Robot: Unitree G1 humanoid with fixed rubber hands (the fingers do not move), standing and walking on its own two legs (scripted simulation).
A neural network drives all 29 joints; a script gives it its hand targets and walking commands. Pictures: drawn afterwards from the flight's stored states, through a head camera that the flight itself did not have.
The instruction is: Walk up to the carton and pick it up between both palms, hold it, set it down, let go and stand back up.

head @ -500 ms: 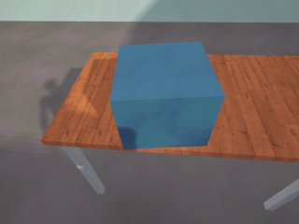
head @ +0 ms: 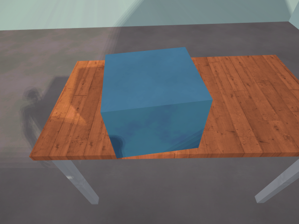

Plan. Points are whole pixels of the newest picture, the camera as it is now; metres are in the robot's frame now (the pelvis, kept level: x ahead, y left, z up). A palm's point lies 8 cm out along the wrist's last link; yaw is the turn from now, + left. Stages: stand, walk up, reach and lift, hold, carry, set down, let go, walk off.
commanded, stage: walk up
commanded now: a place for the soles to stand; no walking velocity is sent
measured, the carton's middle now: (151, 101) +0.51 +0.02 +0.03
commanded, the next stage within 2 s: stand in 1.36 s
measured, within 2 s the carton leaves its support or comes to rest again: neither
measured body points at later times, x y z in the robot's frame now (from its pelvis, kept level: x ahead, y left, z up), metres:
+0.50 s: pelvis +0.03 -0.09 -0.01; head +0.04 -0.11 +0.44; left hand +0.10 +0.17 -0.14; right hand +0.04 -0.36 -0.16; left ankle +0.01 +0.07 -0.70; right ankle +0.08 -0.21 -0.74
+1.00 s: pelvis +0.02 -0.08 +0.00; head +0.02 -0.08 +0.44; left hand +0.05 +0.18 -0.14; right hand +0.13 -0.33 -0.13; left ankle +0.01 +0.03 -0.74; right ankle +0.05 -0.21 -0.74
